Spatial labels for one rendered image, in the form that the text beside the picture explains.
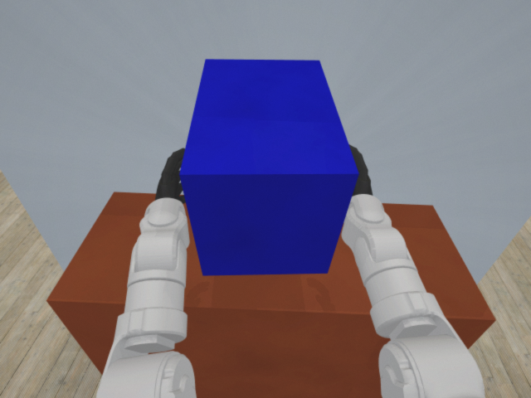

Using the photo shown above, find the robot left forearm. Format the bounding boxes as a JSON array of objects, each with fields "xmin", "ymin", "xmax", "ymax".
[{"xmin": 96, "ymin": 197, "xmax": 190, "ymax": 398}]

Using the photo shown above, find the right robot upper arm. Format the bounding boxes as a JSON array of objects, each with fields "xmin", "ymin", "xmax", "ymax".
[{"xmin": 378, "ymin": 334, "xmax": 485, "ymax": 398}]

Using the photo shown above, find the robot right forearm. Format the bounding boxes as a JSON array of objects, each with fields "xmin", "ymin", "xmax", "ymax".
[{"xmin": 341, "ymin": 194, "xmax": 485, "ymax": 394}]

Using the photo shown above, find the carton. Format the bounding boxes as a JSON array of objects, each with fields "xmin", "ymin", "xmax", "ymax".
[{"xmin": 179, "ymin": 59, "xmax": 359, "ymax": 276}]

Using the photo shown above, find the pedestal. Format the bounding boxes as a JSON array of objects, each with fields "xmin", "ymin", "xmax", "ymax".
[{"xmin": 46, "ymin": 192, "xmax": 496, "ymax": 398}]

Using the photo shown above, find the left robot hand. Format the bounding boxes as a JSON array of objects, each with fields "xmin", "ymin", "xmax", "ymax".
[{"xmin": 155, "ymin": 148, "xmax": 186, "ymax": 204}]

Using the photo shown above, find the right robot hand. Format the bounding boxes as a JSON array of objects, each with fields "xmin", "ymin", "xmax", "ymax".
[{"xmin": 349, "ymin": 144, "xmax": 373, "ymax": 197}]

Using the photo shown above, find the left robot upper arm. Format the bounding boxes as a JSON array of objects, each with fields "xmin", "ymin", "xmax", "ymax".
[{"xmin": 97, "ymin": 351, "xmax": 197, "ymax": 398}]

